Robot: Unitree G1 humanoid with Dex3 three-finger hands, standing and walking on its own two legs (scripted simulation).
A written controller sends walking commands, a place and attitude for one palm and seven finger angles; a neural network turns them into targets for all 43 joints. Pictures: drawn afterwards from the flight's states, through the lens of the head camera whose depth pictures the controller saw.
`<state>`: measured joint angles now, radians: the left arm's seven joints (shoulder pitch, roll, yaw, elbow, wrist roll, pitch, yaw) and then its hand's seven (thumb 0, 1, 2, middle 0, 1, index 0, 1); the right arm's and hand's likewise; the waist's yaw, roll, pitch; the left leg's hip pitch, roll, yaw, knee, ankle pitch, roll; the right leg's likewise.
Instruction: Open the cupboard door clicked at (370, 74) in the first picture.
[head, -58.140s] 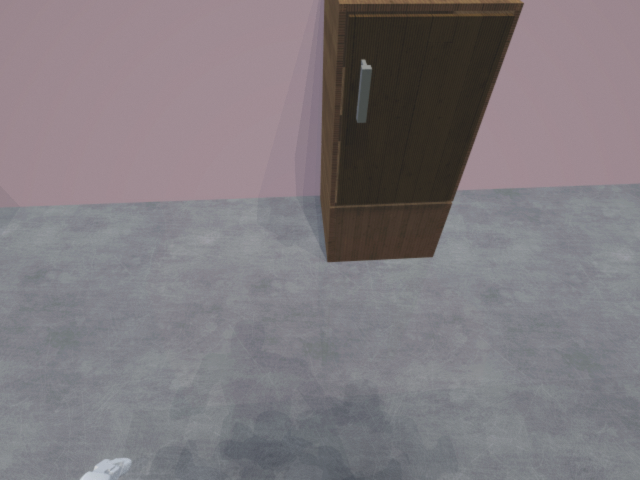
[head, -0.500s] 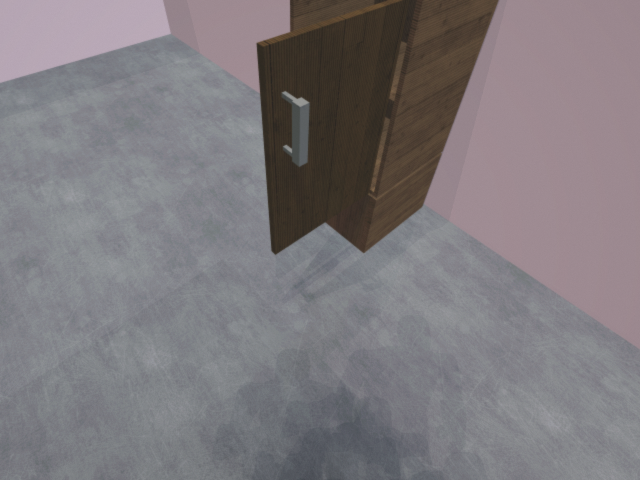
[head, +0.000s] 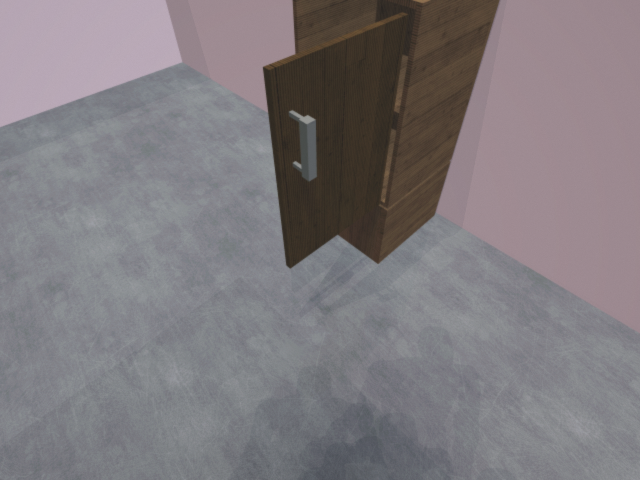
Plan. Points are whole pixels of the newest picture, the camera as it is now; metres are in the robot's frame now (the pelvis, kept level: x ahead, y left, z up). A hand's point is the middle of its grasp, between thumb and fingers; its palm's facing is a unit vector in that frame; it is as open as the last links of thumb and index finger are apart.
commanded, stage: let the arm hang, fingers relaxed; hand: left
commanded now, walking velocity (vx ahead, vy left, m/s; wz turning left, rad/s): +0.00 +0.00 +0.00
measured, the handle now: (301, 145) +0.75 +0.08 -0.01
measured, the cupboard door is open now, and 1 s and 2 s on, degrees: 89 89 89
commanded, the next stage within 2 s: look to check the result in 0.26 s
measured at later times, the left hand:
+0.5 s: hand out of the picture +0.00 +0.17 -0.18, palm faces +0.01 -0.98 -0.19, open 7.4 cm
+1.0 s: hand out of the picture +0.05 +0.18 -0.17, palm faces -0.01 -0.98 -0.21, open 7.4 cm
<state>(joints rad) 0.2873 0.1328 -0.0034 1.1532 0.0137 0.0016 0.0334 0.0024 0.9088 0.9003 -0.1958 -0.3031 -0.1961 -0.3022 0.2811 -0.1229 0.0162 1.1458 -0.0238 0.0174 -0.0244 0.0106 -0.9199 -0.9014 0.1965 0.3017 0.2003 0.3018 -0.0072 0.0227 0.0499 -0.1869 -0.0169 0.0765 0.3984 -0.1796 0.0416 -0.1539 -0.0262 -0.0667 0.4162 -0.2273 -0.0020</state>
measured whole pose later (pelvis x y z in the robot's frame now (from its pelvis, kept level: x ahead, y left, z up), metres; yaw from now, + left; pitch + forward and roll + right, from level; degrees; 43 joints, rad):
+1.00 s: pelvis +0.04 +0.00 +0.00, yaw +0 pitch -1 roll +0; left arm 0.22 0.18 0.00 1.15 0.01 -0.02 0.03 0.00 0.91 0.90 -0.20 -0.30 -0.20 -0.30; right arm 0.20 -0.19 0.00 1.15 -0.02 -0.01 -0.03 0.00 -0.91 -0.90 0.20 0.30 0.20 0.30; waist -0.01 0.00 0.06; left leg -0.13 -0.02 0.08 0.35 -0.21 0.04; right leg -0.09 -0.02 -0.06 0.35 -0.25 0.00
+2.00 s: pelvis +0.05 -0.02 +0.01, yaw +0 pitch -1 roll +0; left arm 0.17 0.25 0.00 1.14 0.01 -0.02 0.02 0.00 0.90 0.90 -0.20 -0.30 -0.20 -0.30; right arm 0.15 -0.25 0.00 1.15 -0.02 0.00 -0.02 0.00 -0.91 -0.90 0.20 0.30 0.20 0.30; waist -0.01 0.00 0.05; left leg -0.09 0.00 0.07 0.31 -0.20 0.01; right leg -0.04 0.00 -0.07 0.29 -0.23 -0.02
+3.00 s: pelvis +0.04 -0.02 +0.01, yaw +0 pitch -1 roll +0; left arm 0.15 0.27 0.00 1.15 0.01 -0.03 0.02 0.00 0.90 0.90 -0.20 -0.30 -0.20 -0.30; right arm 0.14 -0.27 0.00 1.14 -0.02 0.00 -0.02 0.00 -0.91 -0.90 0.20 0.30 0.20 0.30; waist -0.01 0.00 0.06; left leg -0.09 0.01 0.07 0.29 -0.18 0.00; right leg -0.04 0.01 -0.07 0.27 -0.22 -0.03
